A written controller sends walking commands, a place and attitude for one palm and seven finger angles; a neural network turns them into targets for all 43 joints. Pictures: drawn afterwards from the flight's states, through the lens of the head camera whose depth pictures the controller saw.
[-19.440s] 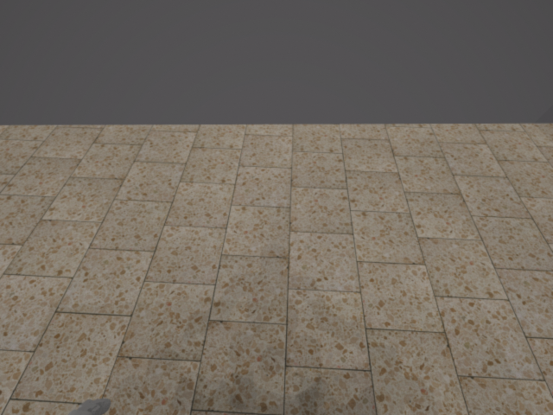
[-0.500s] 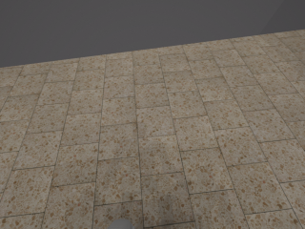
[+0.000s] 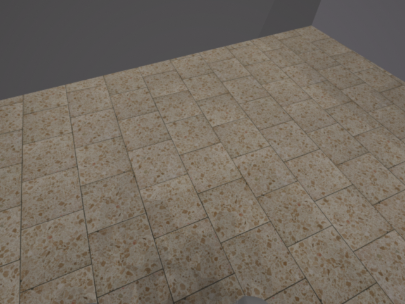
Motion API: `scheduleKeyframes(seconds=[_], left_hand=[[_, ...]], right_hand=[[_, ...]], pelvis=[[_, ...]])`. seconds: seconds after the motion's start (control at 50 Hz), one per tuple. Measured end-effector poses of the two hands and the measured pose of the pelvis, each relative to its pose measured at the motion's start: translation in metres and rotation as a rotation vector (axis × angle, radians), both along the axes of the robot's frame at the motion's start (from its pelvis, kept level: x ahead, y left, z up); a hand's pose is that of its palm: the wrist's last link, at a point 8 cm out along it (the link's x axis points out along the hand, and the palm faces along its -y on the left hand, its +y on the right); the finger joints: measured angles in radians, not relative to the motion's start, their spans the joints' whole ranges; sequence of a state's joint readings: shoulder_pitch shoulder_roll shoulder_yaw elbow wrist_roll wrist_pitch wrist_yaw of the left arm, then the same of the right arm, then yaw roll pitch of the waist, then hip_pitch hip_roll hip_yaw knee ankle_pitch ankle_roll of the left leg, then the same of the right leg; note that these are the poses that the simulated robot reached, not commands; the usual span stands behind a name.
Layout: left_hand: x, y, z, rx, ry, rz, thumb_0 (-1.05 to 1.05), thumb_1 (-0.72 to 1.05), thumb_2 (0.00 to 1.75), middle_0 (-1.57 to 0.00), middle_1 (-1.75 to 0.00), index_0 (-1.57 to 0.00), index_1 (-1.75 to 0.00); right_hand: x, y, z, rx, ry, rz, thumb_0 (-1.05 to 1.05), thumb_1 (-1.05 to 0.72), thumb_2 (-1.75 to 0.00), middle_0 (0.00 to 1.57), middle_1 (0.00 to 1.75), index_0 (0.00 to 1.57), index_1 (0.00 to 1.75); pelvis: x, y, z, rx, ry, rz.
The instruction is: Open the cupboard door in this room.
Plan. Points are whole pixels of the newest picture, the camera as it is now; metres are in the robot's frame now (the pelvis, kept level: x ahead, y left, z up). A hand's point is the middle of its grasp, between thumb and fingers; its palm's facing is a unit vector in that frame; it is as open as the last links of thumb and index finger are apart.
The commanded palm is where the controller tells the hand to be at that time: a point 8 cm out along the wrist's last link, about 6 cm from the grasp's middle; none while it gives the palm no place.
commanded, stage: turn or walk to find it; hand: left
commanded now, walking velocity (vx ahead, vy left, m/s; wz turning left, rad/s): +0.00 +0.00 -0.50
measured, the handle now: out of the picture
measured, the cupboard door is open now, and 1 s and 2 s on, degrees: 0 0 0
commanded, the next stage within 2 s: none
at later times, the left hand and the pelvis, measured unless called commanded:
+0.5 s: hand out of the picture +0.09 +0.14 -0.17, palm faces -0.19 -0.96 -0.22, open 7.4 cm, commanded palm none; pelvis -0.03 -0.03 +0.00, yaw -14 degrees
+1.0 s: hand (159, 303) +0.15 +0.10 -0.17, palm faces -0.50 -0.83 -0.25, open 7.4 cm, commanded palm none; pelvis -0.04 -0.03 -0.01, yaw -31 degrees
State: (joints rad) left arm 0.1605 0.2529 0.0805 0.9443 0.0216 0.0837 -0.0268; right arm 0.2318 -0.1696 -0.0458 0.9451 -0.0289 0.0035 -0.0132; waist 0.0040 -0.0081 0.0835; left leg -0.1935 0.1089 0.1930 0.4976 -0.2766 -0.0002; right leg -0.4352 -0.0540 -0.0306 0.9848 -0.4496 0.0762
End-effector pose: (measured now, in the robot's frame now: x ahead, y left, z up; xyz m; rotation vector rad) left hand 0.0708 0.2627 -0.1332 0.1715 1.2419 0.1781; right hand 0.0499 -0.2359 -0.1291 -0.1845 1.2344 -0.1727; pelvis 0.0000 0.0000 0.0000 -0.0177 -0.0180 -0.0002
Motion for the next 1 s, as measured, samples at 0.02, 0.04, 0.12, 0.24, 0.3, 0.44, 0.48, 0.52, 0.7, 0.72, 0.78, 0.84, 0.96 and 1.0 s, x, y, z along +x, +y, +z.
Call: scheduleKeyframes(seconds=[0.02,0.04,0.12,0.24,0.3,0.44,0.48,0.52,0.7,0.72,0.78,0.84,0.96,1.0], left_hand=[[0.007,-0.006,0.0,0.001,-0.004,-0.022,0.01,0.91,0.9,-0.2,-0.3,-0.19,-0.3],[0.013,-0.013,0.001,0.004,-0.012,-0.045,0.01,0.91,0.9,-0.2,-0.3,-0.19,-0.3],[0.041,-0.043,0.0,0.026,-0.072,-0.132,0.01,0.9,0.9,-0.2,-0.3,-0.2,-0.3],[0.044,-0.077,0.009,0.035,-0.095,-0.181,0.0,0.9,0.9,-0.2,-0.3,-0.2,-0.3],[0.038,-0.085,0.011,0.027,-0.069,-0.203,0.0,0.9,0.9,-0.2,-0.3,-0.2,-0.3],[0.026,-0.083,0.004,0.003,-0.026,-0.236,0.0,0.9,0.9,-0.2,-0.3,-0.2,-0.3],[0.023,-0.077,0.0,-0.001,-0.013,-0.242,0.0,0.9,0.9,-0.2,-0.3,-0.2,-0.3],[0.021,-0.068,-0.005,-0.005,0.001,-0.248,0.0,0.9,0.9,-0.2,-0.3,-0.2,-0.3],[0.033,-0.033,-0.014,-0.005,0.056,-0.316,0.01,0.9,0.9,-0.2,-0.3,-0.2,-0.3],[0.036,-0.032,-0.012,-0.004,0.055,-0.326,0.01,0.9,0.9,-0.2,-0.3,-0.2,-0.3],[0.045,-0.033,-0.007,0.004,0.051,-0.358,0.01,0.9,0.9,-0.2,-0.3,-0.2,-0.3],[0.055,-0.042,-0.005,0.013,0.051,-0.401,0.01,0.9,0.9,-0.2,-0.3,-0.2,-0.3],[0.085,-0.091,-0.002,0.021,0.012,-0.537,0.01,0.91,0.9,-0.2,-0.3,-0.19,-0.3],[0.095,-0.114,-0.001,0.024,-0.025,-0.586,0.01,0.91,0.9,-0.2,-0.3,-0.19,-0.3]], right_hand=[[-0.009,-0.005,-0.003,0.005,0.013,-0.022,0.01,-0.91,-0.9,0.21,0.3,0.2,0.3],[-0.018,-0.01,-0.006,0.009,0.026,-0.043,0.01,-0.91,-0.9,0.21,0.3,0.2,0.3],[-0.053,-0.038,-0.028,0.029,0.075,-0.121,0.01,-0.91,-0.9,0.21,0.3,0.2,0.3],[-0.075,-0.068,-0.03,0.011,0.123,-0.177,0.01,-0.91,-0.9,0.2,0.3,0.2,0.3],[-0.072,-0.075,-0.021,0.004,0.083,-0.189,0.01,-0.91,-0.9,0.2,0.3,0.2,0.3],[-0.06,-0.078,-0.006,-0.028,0.002,-0.21,0.01,-0.91,-0.9,0.2,0.3,0.2,0.3],[-0.056,-0.074,-0.002,-0.039,-0.021,-0.215,0.01,-0.91,-0.9,0.2,0.3,0.2,0.3],[-0.051,-0.069,0.001,-0.052,-0.046,-0.22,0.01,-0.91,-0.9,0.2,0.3,0.2,0.3],[-0.071,-0.029,0.015,-0.073,-0.086,-0.285,0.01,-0.91,-0.9,0.2,0.3,0.2,0.3],[-0.076,-0.025,0.015,-0.068,-0.077,-0.296,0.01,-0.91,-0.9,0.2,0.3,0.2,0.3],[-0.093,-0.017,0.013,-0.048,-0.054,-0.34,0.01,-0.91,-0.9,0.2,0.3,0.2,0.3],[-0.113,-0.011,0.008,-0.025,-0.031,-0.398,0.01,-0.91,-0.9,0.2,0.3,0.2,0.3],[-0.17,-0.012,-0.012,0.026,0.036,-0.533,0.01,-0.91,-0.9,0.21,0.3,0.2,0.3],[-0.192,-0.016,-0.023,0.043,0.06,-0.576,0.01,-0.91,-0.9,0.21,0.3,0.2,0.3]], pelvis=[[-0.001,-0.003,-0.001,0.001,0.0,-0.013],[-0.002,-0.007,-0.002,0.003,0.001,-0.025],[-0.005,-0.028,-0.015,0.023,0.004,-0.071],[-0.017,-0.043,-0.01,0.027,-0.007,-0.119],[-0.02,-0.046,-0.005,0.037,-0.003,-0.148],[-0.024,-0.042,-0.002,0.032,0.01,-0.212],[-0.025,-0.038,-0.003,0.028,0.015,-0.232],[-0.026,-0.031,-0.004,0.023,0.021,-0.252],[-0.027,-0.004,-0.003,0.002,0.013,-0.357],[-0.027,-0.003,-0.002,0.0,0.014,-0.368],[-0.027,-0.002,0.001,-0.003,0.016,-0.401],[-0.029,-0.005,0.001,-0.002,0.017,-0.438],[-0.038,-0.02,-0.005,0.011,0.013,-0.519],[-0.043,-0.029,-0.011,0.021,0.01,-0.543]])
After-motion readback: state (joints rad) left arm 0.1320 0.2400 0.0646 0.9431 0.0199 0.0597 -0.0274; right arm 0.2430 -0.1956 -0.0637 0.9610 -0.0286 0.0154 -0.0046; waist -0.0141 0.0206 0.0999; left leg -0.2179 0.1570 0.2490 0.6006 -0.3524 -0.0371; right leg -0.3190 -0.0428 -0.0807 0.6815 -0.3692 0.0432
